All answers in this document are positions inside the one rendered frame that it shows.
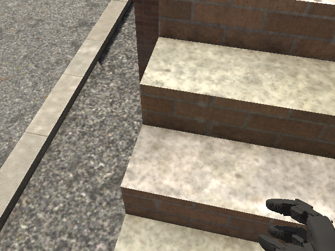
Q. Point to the robot right hand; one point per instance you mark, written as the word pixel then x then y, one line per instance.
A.
pixel 319 236

